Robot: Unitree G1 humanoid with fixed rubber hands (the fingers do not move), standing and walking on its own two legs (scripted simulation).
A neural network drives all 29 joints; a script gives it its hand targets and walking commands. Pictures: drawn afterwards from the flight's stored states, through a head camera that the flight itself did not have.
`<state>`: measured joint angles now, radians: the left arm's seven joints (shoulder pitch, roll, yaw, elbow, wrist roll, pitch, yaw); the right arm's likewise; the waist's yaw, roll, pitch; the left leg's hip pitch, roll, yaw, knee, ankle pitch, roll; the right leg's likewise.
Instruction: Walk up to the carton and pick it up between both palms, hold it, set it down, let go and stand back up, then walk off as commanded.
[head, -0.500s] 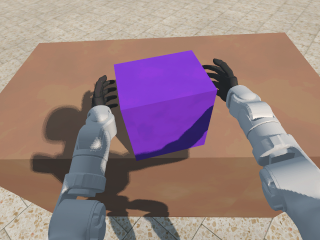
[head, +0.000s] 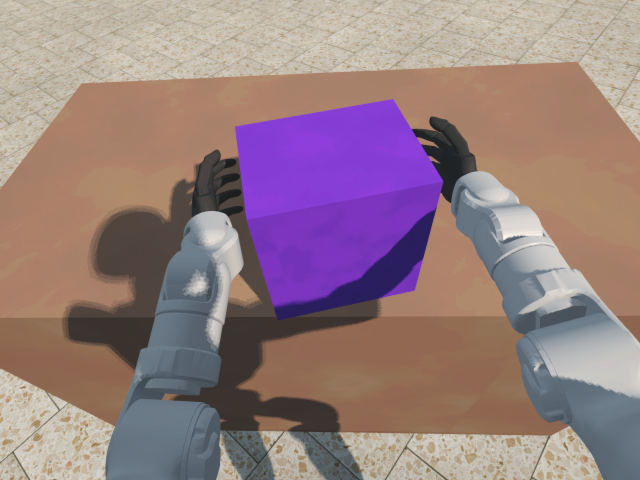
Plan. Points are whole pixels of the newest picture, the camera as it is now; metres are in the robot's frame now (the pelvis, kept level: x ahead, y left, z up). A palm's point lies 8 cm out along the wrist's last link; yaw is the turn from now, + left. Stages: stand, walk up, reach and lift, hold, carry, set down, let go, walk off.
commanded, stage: reach and lift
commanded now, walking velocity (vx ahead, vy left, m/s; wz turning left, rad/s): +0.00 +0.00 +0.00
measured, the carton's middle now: (332, 215) +0.43 +0.09 +0.07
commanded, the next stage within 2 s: none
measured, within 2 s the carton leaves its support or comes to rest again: leaves its support in 1.32 s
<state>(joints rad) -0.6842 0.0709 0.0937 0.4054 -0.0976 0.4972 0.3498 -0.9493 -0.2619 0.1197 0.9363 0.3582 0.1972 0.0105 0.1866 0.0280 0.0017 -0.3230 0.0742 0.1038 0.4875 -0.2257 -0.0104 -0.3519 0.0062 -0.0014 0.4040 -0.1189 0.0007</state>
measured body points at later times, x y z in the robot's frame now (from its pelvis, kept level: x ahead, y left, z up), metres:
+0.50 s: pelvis +0.00 +0.00 +0.00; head +0.04 +0.00 +0.45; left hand +0.38 +0.23 +0.13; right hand +0.48 -0.06 +0.13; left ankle +0.01 +0.12 -0.74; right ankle +0.05 -0.12 -0.74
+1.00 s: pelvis +0.00 +0.00 +0.00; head +0.04 -0.01 +0.45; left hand +0.38 +0.23 +0.13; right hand +0.48 -0.06 +0.13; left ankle +0.01 +0.12 -0.74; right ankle +0.05 -0.12 -0.74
